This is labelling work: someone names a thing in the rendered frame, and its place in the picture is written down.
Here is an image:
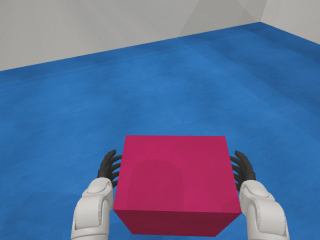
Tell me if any robot left hand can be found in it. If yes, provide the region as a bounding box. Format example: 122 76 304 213
97 149 122 188

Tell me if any carton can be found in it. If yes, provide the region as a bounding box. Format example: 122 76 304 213
113 135 242 237

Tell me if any robot right hand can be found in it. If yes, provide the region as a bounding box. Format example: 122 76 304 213
229 150 256 194

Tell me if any robot left forearm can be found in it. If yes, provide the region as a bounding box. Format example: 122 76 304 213
70 177 114 240

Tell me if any robot right forearm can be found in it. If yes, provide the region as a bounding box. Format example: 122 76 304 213
239 180 290 240

